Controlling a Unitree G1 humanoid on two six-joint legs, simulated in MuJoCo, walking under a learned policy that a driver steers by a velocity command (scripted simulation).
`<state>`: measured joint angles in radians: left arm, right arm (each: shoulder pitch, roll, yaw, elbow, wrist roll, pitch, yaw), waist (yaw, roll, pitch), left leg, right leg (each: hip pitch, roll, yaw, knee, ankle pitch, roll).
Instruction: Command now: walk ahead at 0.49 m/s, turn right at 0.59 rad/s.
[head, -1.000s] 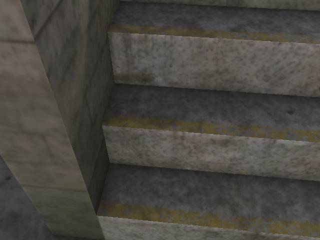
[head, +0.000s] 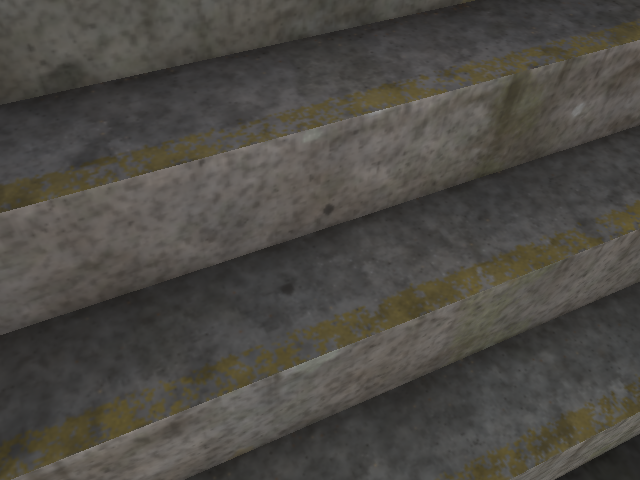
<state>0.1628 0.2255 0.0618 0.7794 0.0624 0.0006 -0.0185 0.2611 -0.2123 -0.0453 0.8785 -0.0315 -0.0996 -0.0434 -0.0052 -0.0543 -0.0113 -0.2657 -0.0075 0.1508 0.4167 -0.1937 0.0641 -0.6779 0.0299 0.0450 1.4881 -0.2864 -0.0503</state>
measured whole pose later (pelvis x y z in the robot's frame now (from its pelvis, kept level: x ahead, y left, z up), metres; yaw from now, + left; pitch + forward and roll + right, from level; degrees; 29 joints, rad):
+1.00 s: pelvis +0.19 +0.01 +0.08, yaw +16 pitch +3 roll +1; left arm 0.16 0.28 0.03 0.78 0.04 -0.06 -0.03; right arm -0.01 -0.15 0.00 0.61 -0.04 0.08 -0.07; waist 0.04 -0.02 0.10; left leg -0.96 -0.13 0.03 1.35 -0.43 0.06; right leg -0.46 -0.10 0.09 1.29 0.03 -0.06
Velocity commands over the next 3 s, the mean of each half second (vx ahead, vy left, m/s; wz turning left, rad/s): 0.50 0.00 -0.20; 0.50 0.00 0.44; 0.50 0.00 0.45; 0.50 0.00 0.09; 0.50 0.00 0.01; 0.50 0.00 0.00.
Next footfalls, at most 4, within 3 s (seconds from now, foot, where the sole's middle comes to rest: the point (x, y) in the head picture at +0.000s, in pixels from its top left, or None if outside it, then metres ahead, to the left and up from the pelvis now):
0.26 right None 0.16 -0.17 -0.78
0.92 left None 0.34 0.13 -0.54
1.56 right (379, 463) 0.45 -0.09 -0.55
1.92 left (236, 342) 0.54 0.14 -0.32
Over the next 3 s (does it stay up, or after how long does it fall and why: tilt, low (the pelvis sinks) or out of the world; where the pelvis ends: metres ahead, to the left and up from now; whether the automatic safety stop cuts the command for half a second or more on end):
stays up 0.81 0.12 0.69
